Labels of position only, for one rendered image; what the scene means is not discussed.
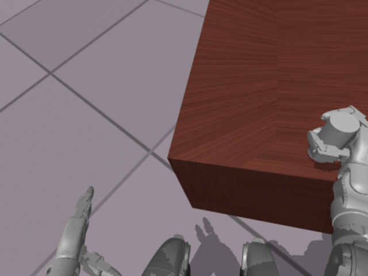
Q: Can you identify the right robot arm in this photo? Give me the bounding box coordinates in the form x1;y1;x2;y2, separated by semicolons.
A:
324;163;368;276

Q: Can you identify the can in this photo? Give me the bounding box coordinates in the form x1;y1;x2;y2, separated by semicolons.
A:
308;112;360;163

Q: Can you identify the right robot hand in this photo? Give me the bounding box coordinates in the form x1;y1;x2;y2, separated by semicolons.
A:
307;105;368;167

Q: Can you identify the left robot arm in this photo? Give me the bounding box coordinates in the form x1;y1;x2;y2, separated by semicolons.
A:
45;258;81;276

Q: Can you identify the left robot hand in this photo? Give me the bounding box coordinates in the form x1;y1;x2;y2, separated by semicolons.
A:
55;186;122;276

